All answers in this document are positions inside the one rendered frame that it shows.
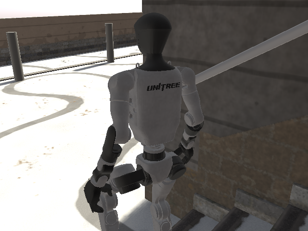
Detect stairs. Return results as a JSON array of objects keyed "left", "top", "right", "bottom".
[{"left": 172, "top": 204, "right": 308, "bottom": 231}]

